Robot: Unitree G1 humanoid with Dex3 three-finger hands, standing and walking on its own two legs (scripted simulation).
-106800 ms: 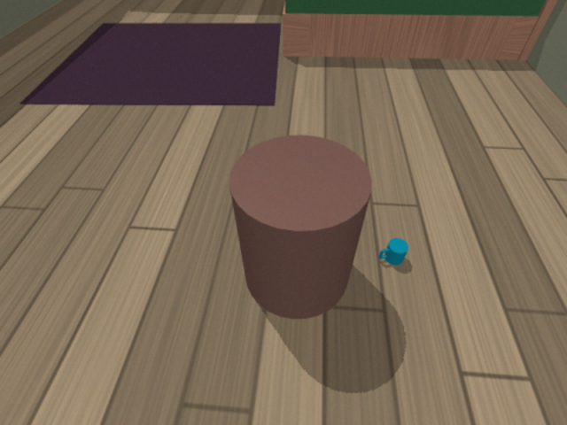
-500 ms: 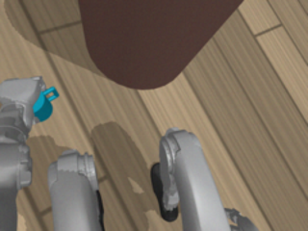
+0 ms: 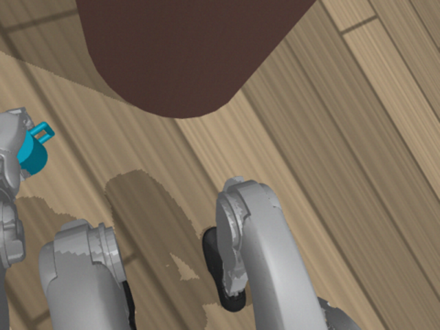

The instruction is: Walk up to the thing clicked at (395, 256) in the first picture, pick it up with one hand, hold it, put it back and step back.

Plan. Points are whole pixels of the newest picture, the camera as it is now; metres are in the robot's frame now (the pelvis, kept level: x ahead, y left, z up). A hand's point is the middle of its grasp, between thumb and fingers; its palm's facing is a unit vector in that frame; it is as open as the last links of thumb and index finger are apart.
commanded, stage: rest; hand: left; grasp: from above
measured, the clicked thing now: (24, 145) +0.48 +0.26 -0.24
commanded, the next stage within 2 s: open in 0.68 s
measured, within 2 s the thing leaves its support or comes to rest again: rests again in 0.22 s
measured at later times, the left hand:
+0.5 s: hand (17, 153) +0.46 +0.27 -0.23, palm faces -0.44 -0.12 -0.89, open 10.5 cm
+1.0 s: hand (18, 154) +0.46 +0.27 -0.23, palm faces -0.45 -0.11 -0.89, open 11.2 cm
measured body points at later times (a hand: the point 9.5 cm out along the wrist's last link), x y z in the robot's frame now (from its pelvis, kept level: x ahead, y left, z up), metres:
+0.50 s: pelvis +0.00 +0.00 -0.01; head +0.26 +0.10 +0.35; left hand +0.48 +0.27 -0.18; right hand +0.02 -0.26 -0.07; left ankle +0.06 +0.13 -0.27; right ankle +0.11 -0.12 -0.27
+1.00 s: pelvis -0.01 +0.01 +0.00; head +0.26 +0.11 +0.34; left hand +0.48 +0.27 -0.18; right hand +0.01 -0.25 -0.06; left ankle +0.06 +0.13 -0.27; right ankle +0.11 -0.12 -0.27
